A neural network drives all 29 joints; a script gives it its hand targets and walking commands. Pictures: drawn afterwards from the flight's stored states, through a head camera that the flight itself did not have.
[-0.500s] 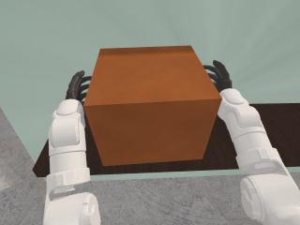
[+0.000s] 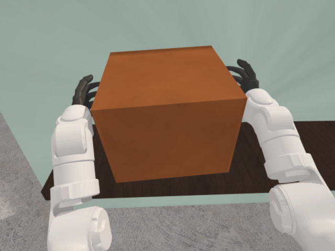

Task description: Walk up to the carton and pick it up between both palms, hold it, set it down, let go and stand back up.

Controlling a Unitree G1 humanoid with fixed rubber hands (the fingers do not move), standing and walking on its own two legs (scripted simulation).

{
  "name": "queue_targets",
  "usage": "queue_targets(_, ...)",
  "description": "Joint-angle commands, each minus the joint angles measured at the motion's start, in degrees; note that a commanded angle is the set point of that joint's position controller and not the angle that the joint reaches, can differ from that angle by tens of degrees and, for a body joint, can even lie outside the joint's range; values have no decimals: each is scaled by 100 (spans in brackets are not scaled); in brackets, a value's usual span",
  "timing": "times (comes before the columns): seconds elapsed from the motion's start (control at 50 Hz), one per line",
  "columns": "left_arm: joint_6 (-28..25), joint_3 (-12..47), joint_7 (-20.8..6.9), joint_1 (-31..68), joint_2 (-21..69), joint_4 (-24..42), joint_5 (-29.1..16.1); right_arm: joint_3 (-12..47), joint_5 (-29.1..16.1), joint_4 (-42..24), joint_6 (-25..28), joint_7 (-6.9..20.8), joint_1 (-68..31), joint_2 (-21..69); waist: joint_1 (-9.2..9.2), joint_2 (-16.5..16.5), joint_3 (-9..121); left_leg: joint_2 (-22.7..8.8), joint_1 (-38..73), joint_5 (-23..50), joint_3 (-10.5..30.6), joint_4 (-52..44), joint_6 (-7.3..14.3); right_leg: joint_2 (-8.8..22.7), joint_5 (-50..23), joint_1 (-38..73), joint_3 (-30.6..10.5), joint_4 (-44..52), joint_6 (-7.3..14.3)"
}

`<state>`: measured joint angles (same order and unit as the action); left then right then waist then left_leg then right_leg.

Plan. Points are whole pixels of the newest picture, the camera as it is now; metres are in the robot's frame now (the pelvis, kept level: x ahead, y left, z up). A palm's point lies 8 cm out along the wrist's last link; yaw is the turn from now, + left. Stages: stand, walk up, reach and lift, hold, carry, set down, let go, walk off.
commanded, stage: hold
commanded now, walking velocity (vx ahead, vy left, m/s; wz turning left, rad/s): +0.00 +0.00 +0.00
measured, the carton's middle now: (166, 109) +0.42 +0.00 +0.19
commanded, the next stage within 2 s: none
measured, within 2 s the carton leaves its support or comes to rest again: neither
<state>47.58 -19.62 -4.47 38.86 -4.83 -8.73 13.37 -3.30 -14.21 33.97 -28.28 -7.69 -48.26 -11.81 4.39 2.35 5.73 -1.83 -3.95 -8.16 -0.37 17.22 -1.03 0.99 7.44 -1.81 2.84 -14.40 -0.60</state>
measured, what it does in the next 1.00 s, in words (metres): stands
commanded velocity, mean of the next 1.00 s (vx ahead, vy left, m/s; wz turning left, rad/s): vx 0.00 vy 0.00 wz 0.00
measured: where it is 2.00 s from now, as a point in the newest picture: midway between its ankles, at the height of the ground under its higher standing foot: outside the picture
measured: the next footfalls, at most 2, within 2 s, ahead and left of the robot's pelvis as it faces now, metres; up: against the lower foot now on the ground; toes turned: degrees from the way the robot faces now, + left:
none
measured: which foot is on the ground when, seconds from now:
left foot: down 0.00-1.00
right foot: down 0.00-1.00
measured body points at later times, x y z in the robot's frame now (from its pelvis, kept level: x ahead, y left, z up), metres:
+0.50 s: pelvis +0.01 +0.00 +0.00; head -0.07 +0.02 +0.44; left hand +0.38 +0.19 +0.24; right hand +0.39 -0.18 +0.27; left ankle +0.02 +0.13 -0.75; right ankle +0.01 -0.13 -0.75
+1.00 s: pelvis +0.01 +0.00 +0.00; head -0.07 +0.02 +0.44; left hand +0.37 +0.19 +0.24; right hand +0.38 -0.18 +0.27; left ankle +0.02 +0.13 -0.75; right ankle +0.01 -0.13 -0.75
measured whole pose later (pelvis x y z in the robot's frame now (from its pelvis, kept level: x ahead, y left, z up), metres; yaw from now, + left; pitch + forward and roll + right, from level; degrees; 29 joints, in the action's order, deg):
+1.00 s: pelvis +0.01 +0.00 +0.00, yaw +0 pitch -5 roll -1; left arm 49.3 -19.5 -5.4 38.7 -5.6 -6.8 13.4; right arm -2.3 -15.3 31.0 -31.2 -8.9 -48.4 -12.2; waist 4.8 2.1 5.8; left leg -2.1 -3.7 -8.7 0.0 17.4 -1.3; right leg 0.7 7.7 -1.1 3.1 -13.8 -0.4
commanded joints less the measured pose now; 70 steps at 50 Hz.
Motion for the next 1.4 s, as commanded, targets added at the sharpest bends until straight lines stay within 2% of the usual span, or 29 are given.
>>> queue_targets(0.0, -419, 2288, -830, 4214, 2441, 677, -1045, 1554, -776, -1373, 139, 966, -4030, 3002, 18, -331, 1614, 403, 69, 785, -116, -246, -29, -407, -531, 536, -100, 68, 6)
queue_targets(0.04, -393, 2145, -886, 4197, 2378, 395, -996, 1496, -726, -1274, 114, 958, -4147, 2992, -21, -219, 1511, 398, -49, 544, -127, -322, 34, -390, -354, 537, -116, 110, 2)
queue_targets(0.06, -395, 2154, -905, 4243, 2398, 388, -1000, 1442, -717, -1207, 112, 958, -4150, 2986, 5, -289, 1519, 400, -101, 465, -126, -343, 25, -377, -284, 544, -125, 107, 18)
queue_targets(0.12, -408, 2234, -908, 4332, 2444, 540, -1091, 1470, -782, -1291, 103, 947, -4182, 3010, 45, -352, 1687, 412, 31, 784, -109, -244, -31, -391, -565, 619, -134, 81, 22)
queue_targets(0.18, -412, 2198, -920, 4388, 2396, 546, -1061, 1484, -834, -1204, 48, 931, -4110, 2975, 66, -390, 1688, 418, 103, 829, -104, -237, -52, -399, -548, 587, -117, 82, 10)
queue_targets(0.3, -389, 2107, -944, 4224, 2315, 597, -1023, 1607, -929, -1379, 39, 882, -4110, 3004, -10, -271, 1726, 445, 157, 1099, -107, -164, -25, -411, -817, 686, -127, 69, -19)
queue_targets(0.4, -374, 2308, -935, 4272, 2359, 928, -1125, 1603, -945, -1599, 14, 850, -4002, 2974, 111, -425, 1851, 442, 244, 1301, -98, -93, -121, -424, -1002, 711, -127, 28, -4)
queue_targets(0.5, -314, 2261, -960, 4106, 2320, 817, -1095, 1589, -935, -1704, -31, 832, -4007, 2904, 82, -356, 1708, 439, 206, 1225, -84, -114, -97, -424, -937, 676, -119, 70, -1)
queue_targets(0.58, -332, 2295, -922, 4165, 2316, 1104, -1119, 1702, -1037, -1828, -49, 828, -3945, 2957, 50, -401, 1870, 452, 281, 1471, -86, -50, -132, -447, -1160, 768, -117, 5, -18)
queue_targets(0.66, -284, 2223, -944, 4051, 2239, 937, -1078, 1725, -991, -1886, -77, 818, -4012, 2967, -3, -235, 1747, 459, 205, 1236, -103, -106, -50, -430, -1033, 730, -131, 51, -31)
queue_targets(0.78, -281, 2301, -961, 4189, 2290, 933, -1113, 1604, -946, -1757, -98, 823, -3992, 2927, 86, -380, 1710, 443, 157, 1106, -110, -135, -88, -417, -877, 670, -147, 64, 7)
queue_targets(0.84, -283, 2344, -963, 4140, 2300, 1094, -1120, 1642, -1001, -1747, -120, 814, -3863, 2898, 96, -455, 1830, 442, 244, 1344, -90, -90, -134, -435, -1110, 774, -130, 1, 7)
queue_targets(0.9, -254, 2256, -971, 4086, 2241, 983, -1091, 1628, -981, -1778, -123, 819, -3912, 2870, 68, -361, 1732, 454, 203, 1273, -92, -107, -121, -428, -1028, 752, -115, 43, -4)
queue_targets(0.98, -274, 2321, -953, 4128, 2313, 1049, -1124, 1650, -984, -1863, -88, 836, -3957, 2918, 63, -397, 1844, 445, 236, 1261, -87, -97, -120, -436, -991, 740, -123, 34, 13)
queue_targets(1.18, -295, 2160, -975, 4278, 2293, 629, -1062, 1511, -861, -1480, -90, 887, -4121, 2952, 6, -270, 1602, 429, 30, 791, -107, -239, -19, -412, -560, 614, -135, 95, 18)
queue_targets(1.32, -364, 2264, -952, 4382, 2343, 818, -1150, 1554, -910, -1570, -50, 878, -4111, 2994, 62, -373, 1905, 447, 187, 1108, -92, -128, -72, -431, -888, 673, -134, 41, 10)
queue_targets(1.38, -318, 2233, -972, 4306, 2345, 648, -1092, 1482, -891, -1528, -53, 863, -4151, 2903, 78, -432, 1746, 440, 88, 949, -77, -169, -91, -418, -718, 645, -134, 70, 27)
